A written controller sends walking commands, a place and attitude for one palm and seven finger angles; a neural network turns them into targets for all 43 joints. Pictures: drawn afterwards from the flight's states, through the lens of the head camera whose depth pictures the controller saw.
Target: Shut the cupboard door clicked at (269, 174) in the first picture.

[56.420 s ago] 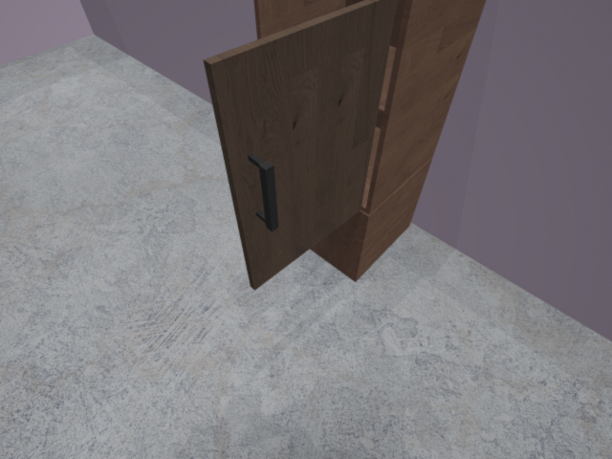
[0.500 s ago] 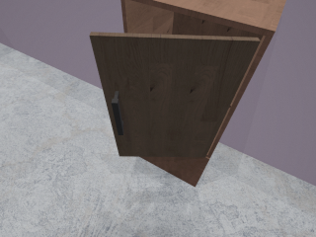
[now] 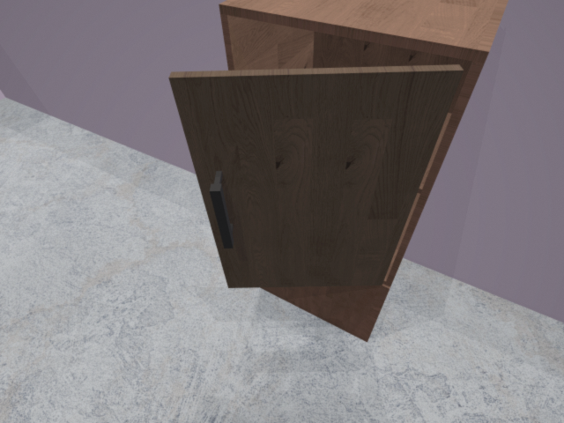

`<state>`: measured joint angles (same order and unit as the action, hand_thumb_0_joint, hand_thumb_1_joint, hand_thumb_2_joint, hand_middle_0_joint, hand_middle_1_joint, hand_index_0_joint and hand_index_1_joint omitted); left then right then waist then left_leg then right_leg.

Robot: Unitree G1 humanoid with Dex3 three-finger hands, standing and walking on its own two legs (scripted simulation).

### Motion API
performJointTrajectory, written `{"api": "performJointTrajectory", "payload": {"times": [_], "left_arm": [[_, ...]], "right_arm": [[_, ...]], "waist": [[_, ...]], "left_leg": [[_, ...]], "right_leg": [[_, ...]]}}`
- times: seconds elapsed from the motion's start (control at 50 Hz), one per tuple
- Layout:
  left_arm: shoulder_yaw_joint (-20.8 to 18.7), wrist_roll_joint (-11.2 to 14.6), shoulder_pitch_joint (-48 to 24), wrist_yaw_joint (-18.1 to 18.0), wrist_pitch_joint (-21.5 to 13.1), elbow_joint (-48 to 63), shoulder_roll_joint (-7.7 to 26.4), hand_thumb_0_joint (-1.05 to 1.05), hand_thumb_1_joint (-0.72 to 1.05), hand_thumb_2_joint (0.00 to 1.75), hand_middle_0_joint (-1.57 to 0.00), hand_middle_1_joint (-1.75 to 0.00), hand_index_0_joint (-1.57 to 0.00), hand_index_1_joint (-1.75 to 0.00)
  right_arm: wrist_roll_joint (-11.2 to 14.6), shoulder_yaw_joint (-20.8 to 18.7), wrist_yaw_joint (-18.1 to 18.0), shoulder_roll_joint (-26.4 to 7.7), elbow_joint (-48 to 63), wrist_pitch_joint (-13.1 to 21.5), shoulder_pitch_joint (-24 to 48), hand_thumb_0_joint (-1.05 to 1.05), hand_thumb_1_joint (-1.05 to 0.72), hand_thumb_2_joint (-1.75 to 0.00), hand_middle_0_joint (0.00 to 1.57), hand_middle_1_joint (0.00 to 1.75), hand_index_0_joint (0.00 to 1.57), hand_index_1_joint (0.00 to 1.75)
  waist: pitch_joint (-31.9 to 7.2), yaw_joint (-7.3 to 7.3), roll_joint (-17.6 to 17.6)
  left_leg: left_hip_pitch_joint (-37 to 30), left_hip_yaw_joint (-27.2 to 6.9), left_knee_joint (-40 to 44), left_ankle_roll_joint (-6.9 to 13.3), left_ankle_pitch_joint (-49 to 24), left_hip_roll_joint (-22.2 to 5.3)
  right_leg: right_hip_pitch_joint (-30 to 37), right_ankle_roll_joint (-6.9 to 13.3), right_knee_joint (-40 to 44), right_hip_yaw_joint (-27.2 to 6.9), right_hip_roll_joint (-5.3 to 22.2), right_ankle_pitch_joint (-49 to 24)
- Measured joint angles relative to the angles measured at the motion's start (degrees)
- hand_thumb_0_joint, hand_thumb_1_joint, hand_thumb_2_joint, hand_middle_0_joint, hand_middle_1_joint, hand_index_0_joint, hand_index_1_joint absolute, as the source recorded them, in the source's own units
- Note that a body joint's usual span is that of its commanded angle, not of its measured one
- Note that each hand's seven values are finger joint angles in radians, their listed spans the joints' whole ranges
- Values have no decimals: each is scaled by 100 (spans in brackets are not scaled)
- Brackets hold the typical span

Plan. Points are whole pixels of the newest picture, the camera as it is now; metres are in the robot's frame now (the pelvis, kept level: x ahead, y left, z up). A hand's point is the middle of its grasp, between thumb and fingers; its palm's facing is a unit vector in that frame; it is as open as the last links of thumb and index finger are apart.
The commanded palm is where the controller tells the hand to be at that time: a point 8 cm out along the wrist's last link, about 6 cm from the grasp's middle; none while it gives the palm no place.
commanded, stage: look again from close up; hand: left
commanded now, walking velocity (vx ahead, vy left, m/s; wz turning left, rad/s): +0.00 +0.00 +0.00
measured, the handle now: (224, 211) +0.48 +0.14 -0.01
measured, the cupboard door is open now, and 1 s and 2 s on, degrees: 30 30 30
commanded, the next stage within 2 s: raise the hand and make a fist in 0.22 s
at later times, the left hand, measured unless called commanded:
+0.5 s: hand (167, 380) +0.19 +0.18 -0.03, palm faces +0.24 -0.96 -0.14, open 7.2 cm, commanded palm +0.09 +0.22 -0.06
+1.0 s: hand (184, 421) +0.14 +0.14 -0.03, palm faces -0.07 -1.00 -0.05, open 4.9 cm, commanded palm +0.10 +0.22 -0.04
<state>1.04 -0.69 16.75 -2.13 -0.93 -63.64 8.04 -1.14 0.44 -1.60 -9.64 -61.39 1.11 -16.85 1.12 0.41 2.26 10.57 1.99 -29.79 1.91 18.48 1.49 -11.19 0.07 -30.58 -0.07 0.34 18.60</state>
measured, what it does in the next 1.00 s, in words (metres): lowers itself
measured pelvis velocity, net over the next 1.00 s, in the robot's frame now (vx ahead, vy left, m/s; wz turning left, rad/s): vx -0.08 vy -0.03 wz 0.04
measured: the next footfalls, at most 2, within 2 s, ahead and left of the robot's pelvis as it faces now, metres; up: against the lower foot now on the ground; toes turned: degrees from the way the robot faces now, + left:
none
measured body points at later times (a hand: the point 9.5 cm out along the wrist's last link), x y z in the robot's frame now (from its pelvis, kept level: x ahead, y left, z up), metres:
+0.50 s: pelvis -0.01 -0.01 -0.01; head -0.01 -0.02 +0.44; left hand +0.17 +0.23 -0.02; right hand +0.09 -0.26 -0.13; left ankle -0.03 +0.10 -0.73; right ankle -0.02 -0.12 -0.73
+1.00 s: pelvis -0.08 -0.03 -0.11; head -0.03 -0.03 +0.34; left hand +0.14 +0.20 -0.02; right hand +0.14 -0.22 -0.18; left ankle -0.03 +0.10 -0.73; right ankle -0.02 -0.12 -0.73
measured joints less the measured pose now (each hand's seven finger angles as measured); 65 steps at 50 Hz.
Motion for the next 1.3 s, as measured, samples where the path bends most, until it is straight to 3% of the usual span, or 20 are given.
{"api": "performJointTrajectory", "payload": {"times": [0.34, 0.36, 0.38, 0.44, 0.5, 0.56, 0.62, 0.66, 0.72, 0.82, 0.88, 0.92, 0.96, 1.02, 1.06, 1.1, 1.14, 1.2, 1.26, 1.3], "left_arm": [[-13, -8, -150, -6, 3, 30, 75, 1, 91, 89, -20, -30, -20, -30], [-296, 110, 125, 21, 370, 1021, 60, 1, 91, 89, -20, -30, -20, -30], [-328, 288, 476, -80, 423, 2181, 121, 2, 91, 89, -20, -30, -21, -30], [-252, 712, 962, -439, 3, 4451, 265, 2, 91, 89, -21, -31, -21, -31], [-381, 837, 543, -307, -592, 5270, 143, 2, 91, 89, -23, -33, -23, -33], [-687, 1075, 245, 323, -1694, 5442, 42, 1, 91, 89, -27, -37, -27, -37], [-857, 1373, 331, 1291, -2836, 5425, 4, 1, 91, 89, -31, -42, -31, -42], [-907, 1462, 531, 1772, -3171, 5321, 15, 1, 91, 89, -34, -46, -35, -45], [-916, 1479, 920, 1978, -3026, 5239, 112, 1, 90, 89, -40, -51, -40, -51], [-935, 1534, 1371, 1577, -3039, 5991, 317, 2, 90, 90, -49, -61, -49, -61], [-837, 1670, 1160, 1551, -3303, 6682, 382, 3, 90, 90, -54, -67, -54, -67], [-734, 1694, 817, 1684, -3249, 6939, 427, 3, 90, 90, -57, -71, -58, -71], [-641, 1665, 463, 1843, -2887, 6957, 487, 2, 90, 90, -61, -75, -61, -75], [-578, 1615, 177, 1954, -1855, 6703, 548, 2, 90, 90, -66, -81, -67, -81], [-610, 1626, 246, 1814, -1220, 6569, 523, 2, 90, 90, -70, -85, -71, -85], [-722, 1657, 477, 1522, -964, 6551, 447, 2, 90, 90, -74, -89, -74, -89], [-877, 1643, 751, 1188, -1119, 6637, 386, 2, 90, 89, -78, -93, -78, -93], [-1059, 1560, 1019, 878, -1812, 6804, 393, 2, 90, 90, -83, -99, -83, -99], [-1048, 1540, 1013, 955, -2451, 6885, 451, 2, 90, 90, -88, -105, -89, -105], [-915, 1572, 922, 1179, -2589, 6858, 463, 2, 90, 90, -92, -109, -92, -109]], "right_arm": [[42, 40, 19, 26, -141, 43, 158, 1, -92, -90, 20, 29, 20, 30], [67, 54, -45, 10, 48, 165, 116, 1, -92, -90, 20, 29, 20, 30], [154, 106, -174, -15, 292, 478, -4, 1, -92, -90, 20, 30, 20, 30], [259, 30, -260, -153, 750, 1294, -269, 1, -92, -90, 20, 30, 20, 30], [222, -148, -125, -379, 1287, 1585, -120, 1, -92, -90, 20, 29, 20, 30], [131, -292, 42, -404, 1803, 1632, 285, 1, -91, -90, 20, 29, 20, 30], [76, -393, 198, -352, 2306, 1615, 604, 1, -91, -90, 20, 29, 20, 30], [83, -438, 241, -401, 2648, 1550, 738, 1, -91, -90, 20, 29, 20, 30], [105, -487, 206, -571, 3085, 1489, 854, 1, -91, -90, 20, 29, 20, 30], [81, -390, 36, -642, 3283, 1539, 976, 1, -91, -90, 20, 29, 20, 30], [89, -177, -60, -515, 3184, 1552, 995, 1, -91, -90, 20, 29, 20, 30], [121, -12, -111, -392, 3128, 1505, 952, 1, -91, -90, 20, 29, 20, 30], [181, 124, -138, -247, 3102, 1397, 847, 1, -91, -90, 20, 30, 20, 30], [288, 233, -155, -71, 3147, 1135, 556, 1, -91, -90, 20, 30, 20, 30], [318, 242, -164, -29, 3194, 988, 315, 1, -91, -90, 20, 30, 20, 30], [304, 197, -179, -34, 3196, 919, 94, 1, -90, -90, 20, 30, 20, 30], [257, 116, -186, -81, 3161, 926, -97, 1, -90, -90, 20, 30, 20, 30], [163, -3, -149, -241, 3068, 1032, -259, 1, -90, -90, 20, 30, 20, 30], [113, -65, -112, -459, 2970, 1152, -194, 2, -91, -90, 20, 30, 20, 30], [129, -88, -117, -571, 2957, 1200, -72, 2, -91, -90, 20, 30, 20, 30]], "waist": [[129, -40, -187], [196, -15, -201], [204, -24, -248], [-156, -22, -308], [-487, 134, -105], [-774, 188, -161], [-899, 104, -471], [-883, 10, -623], [-834, -168, -642], [-851, -410, -410], [-859, -457, -254], [-865, -413, -140], [-880, -322, -54], [-885, -160, 4], [-888, -51, 17], [-900, 14, 0], [-926, 23, -43], [-955, -4, -86], [-910, -27, -71], [-866, -31, -45]], "left_leg": [[-40, 45, 213, -30, -141, -10], [46, 23, 53, -43, -92, -42], [123, 25, -69, -45, -17, -45], [302, 24, -261, -68, 80, 62], [831, -89, -754, -65, 216, 70], [1620, -41, -1333, -112, 354, 19], [2454, 13, -2063, -183, 564, -44], [2953, -27, -2571, -231, 699, -77], [3629, -163, -3294, -257, 920, -108], [4444, -454, -4180, -301, 1161, -156], [4678, -575, -4473, -300, 1228, -180], [4745, -621, -4557, -295, 1236, -190], [4742, -608, -4531, -285, 1210, -200], [4559, -485, -4290, -255, 1125, -209], [4356, -383, -4052, -226, 1064, -207], [4162, -290, -3830, -188, 1023, -215], [4041, -236, -3685, -161, 1007, -221], [4053, -255, -3670, -129, 1029, -193], [4205, -322, -3824, -91, 1087, -148], [4297, -345, -3916, -62, 1120, -124]], "right_leg": [[0, 7, 145, -45, -11, -93], [-71, 13, 25, -16, -38, -98], [-244, 26, -264, 6, -35, -62], [-479, 57, -654, 134, 117, 198], [-824, 62, -863, 267, 144, 384], [-1663, 108, -1490, 227, 113, 475], [-2548, 187, -2280, 181, 71, 695], [-3027, 250, -2768, 223, 53, 850], [-3610, 321, -3376, 367, 40, 1043], [-4232, 388, -4019, 664, 5, 1235], [-4388, 404, -4202, 783, -21, 1270], [-4421, 394, -4234, 827, -34, 1260], [-4419, 374, -4194, 812, -45, 1221], [-4297, 318, -3998, 686, -54, 1127], [-4144, 284, -3803, 583, -54, 1054], [-3993, 248, -3608, 488, -66, 991], [-3892, 220, -3469, 432, -75, 955], [-3870, 193, -3419, 450, -52, 969], [-3956, 163, -3510, 518, -8, 1029], [-4017, 137, -3568, 542, 16, 1058]]}}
